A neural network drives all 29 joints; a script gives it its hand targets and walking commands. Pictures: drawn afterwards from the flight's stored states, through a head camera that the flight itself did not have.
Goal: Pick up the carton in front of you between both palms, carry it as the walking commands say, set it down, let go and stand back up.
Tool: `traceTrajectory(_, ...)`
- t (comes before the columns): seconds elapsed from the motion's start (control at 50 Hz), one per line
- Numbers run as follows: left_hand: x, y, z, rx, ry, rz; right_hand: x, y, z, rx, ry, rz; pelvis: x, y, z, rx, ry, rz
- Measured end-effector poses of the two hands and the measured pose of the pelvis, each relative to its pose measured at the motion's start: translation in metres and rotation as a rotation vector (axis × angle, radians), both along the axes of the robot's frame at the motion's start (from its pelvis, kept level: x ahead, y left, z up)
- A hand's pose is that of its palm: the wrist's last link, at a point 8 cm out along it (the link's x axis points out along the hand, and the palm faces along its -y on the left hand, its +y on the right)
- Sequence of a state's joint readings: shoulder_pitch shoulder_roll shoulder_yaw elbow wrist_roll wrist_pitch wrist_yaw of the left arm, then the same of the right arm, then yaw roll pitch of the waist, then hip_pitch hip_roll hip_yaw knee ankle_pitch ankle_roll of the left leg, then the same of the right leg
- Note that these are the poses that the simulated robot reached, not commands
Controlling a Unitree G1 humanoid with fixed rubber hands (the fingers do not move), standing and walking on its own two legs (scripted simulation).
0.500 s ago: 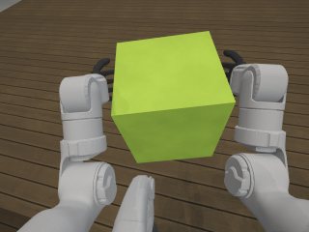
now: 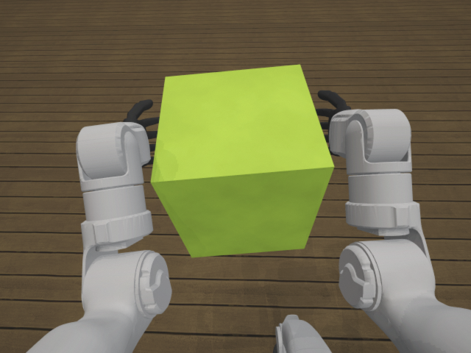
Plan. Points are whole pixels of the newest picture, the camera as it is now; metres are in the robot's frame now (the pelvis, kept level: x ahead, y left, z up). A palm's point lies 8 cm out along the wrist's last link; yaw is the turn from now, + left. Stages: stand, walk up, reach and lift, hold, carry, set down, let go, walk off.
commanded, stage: carry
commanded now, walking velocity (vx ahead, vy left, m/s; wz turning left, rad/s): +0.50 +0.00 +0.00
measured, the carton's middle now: (240, 170) +0.39 -0.02 +0.12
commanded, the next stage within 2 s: none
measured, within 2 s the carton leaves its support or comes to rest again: neither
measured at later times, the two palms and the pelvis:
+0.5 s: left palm (150, 86) +0.64 +0.16 +0.14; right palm (282, 71) +0.66 -0.14 +0.14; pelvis +0.28 +0.00 +0.01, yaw +3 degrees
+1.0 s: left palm (167, 53) +0.87 +0.14 +0.10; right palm (271, 47) +0.88 -0.16 +0.09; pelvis +0.60 -0.02 +0.00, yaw +3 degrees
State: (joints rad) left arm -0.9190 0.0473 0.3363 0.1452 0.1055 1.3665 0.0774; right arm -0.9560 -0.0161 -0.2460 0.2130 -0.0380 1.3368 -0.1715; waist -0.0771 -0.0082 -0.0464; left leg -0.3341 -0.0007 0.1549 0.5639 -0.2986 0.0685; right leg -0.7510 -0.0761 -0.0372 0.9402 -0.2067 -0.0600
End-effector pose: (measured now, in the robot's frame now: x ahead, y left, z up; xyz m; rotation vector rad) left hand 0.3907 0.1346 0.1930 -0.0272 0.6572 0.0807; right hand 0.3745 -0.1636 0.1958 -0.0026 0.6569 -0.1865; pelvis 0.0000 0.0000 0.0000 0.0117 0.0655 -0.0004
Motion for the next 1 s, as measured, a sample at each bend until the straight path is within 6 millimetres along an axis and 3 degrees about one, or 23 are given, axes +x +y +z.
traceTrajectory(0.06,0.031,0.002,0.013,0.007,0.0,0.021,0.039,0.001,0.015,-0.011,0.0,0.031,0.043,-0.012,0.002,-0.003,0.009,0.008)
traceTrajectory(0.12,0.063,-0.001,0.018,0.029,0.004,0.041,0.08,-0.002,0.017,-0.014,0.005,0.068,0.087,-0.025,-0.006,-0.005,0.004,0.026)
traceTrajectory(0.28,0.119,0.0,-0.023,0.081,0.154,0.09,0.164,0.0,-0.025,0.027,0.152,0.122,0.163,-0.033,0.004,-0.005,0.005,0.036)
traceTrajectory(0.42,0.195,0.007,-0.046,0.064,0.166,0.086,0.234,0.007,-0.049,0.024,0.164,0.106,0.233,-0.022,0.014,-0.012,0.023,0.047)
traceTrajectory(0.56,0.288,0.033,-0.07,0.03,0.109,0.072,0.317,0.033,-0.067,0.005,0.108,0.077,0.323,0.008,-0.001,-0.005,0.025,0.025)
traceTrajectory(0.66,0.327,0.042,-0.09,-0.003,0.167,0.071,0.345,0.041,-0.089,0.015,0.164,0.039,0.376,0.016,0.013,-0.032,0.038,0.006)
traceTrajectory(0.76,0.366,0.036,-0.089,-0.048,0.103,0.088,0.378,0.035,-0.085,0.049,0.096,-0.021,0.434,0.014,0.022,-0.047,0.042,0.014)
traceTrajectory(0.86,0.41,0.021,-0.081,-0.06,0.01,0.114,0.426,0.02,-0.079,0.074,0.003,-0.019,0.506,0.003,0.016,-0.031,0.028,0.015)
traceTrajectory(0.94,0.454,0.007,-0.084,0.006,-0.026,0.102,0.475,0.005,-0.092,0.087,-0.029,0.012,0.568,-0.011,-0.003,-0.031,0.001,0.04)
traceTrajectory(1.0,0.476,0.005,-0.093,0.029,0.046,0.111,0.501,0.004,-0.104,0.082,0.044,0.034,0.601,-0.017,0.001,-0.023,0.0,0.06)
